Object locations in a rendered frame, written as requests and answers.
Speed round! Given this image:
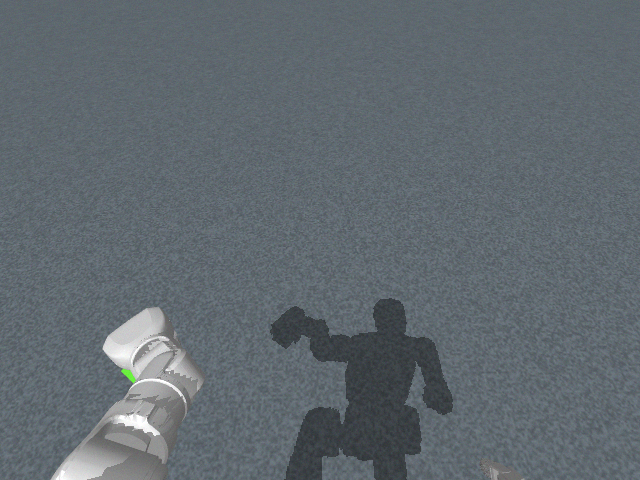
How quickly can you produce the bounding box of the right robot hand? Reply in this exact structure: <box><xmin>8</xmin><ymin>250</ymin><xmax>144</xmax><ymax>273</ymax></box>
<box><xmin>480</xmin><ymin>458</ymin><xmax>525</xmax><ymax>480</ymax></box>

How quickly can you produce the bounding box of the left robot arm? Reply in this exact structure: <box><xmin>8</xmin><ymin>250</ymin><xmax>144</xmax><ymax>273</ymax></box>
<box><xmin>51</xmin><ymin>334</ymin><xmax>205</xmax><ymax>480</ymax></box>

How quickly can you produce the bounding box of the small box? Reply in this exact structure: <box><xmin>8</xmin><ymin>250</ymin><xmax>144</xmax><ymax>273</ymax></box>
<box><xmin>121</xmin><ymin>369</ymin><xmax>136</xmax><ymax>383</ymax></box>

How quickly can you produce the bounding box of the left robot hand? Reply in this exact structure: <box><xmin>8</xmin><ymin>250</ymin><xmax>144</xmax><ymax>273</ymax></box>
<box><xmin>102</xmin><ymin>307</ymin><xmax>181</xmax><ymax>370</ymax></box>

